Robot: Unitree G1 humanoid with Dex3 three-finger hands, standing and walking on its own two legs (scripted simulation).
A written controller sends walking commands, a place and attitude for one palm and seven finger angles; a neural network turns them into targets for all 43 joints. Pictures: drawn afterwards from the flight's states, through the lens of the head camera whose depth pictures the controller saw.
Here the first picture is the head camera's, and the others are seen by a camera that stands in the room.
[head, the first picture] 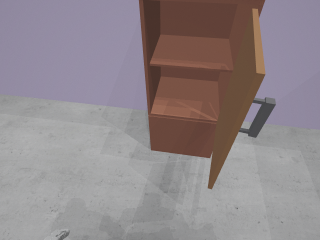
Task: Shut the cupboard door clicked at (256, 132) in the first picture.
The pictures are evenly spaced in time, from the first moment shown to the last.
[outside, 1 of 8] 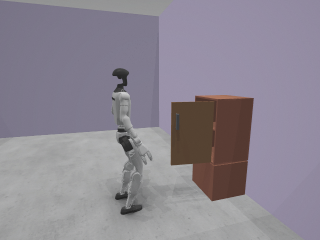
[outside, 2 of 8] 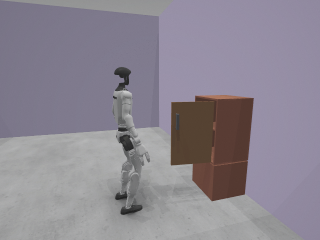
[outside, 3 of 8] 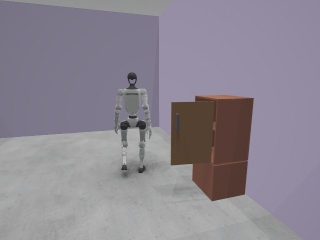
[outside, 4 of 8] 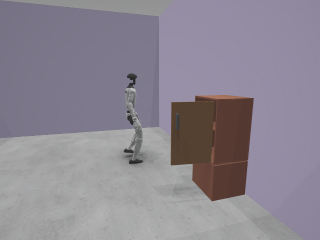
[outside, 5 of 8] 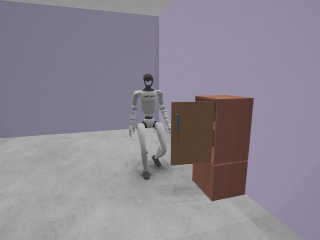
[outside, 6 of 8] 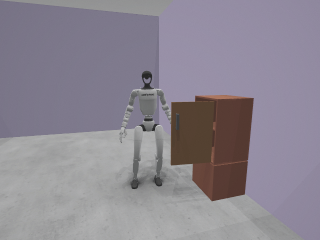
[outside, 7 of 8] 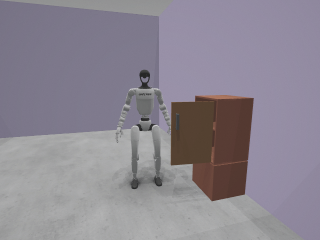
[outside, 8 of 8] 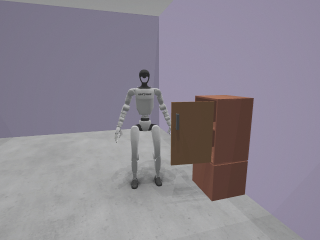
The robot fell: no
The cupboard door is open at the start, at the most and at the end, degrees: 83 83 83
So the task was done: no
